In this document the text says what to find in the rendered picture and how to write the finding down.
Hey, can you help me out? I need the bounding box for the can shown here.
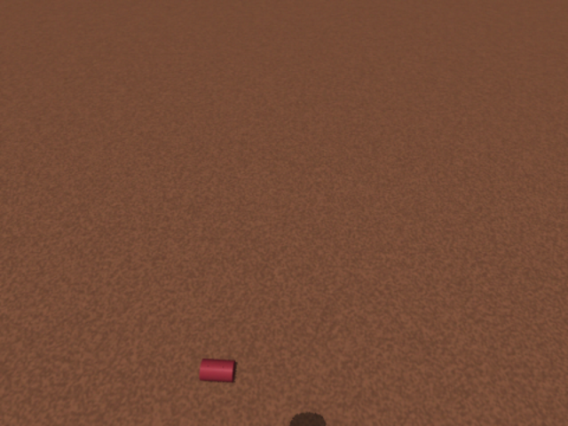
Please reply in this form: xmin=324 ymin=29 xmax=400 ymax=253
xmin=200 ymin=359 xmax=235 ymax=383

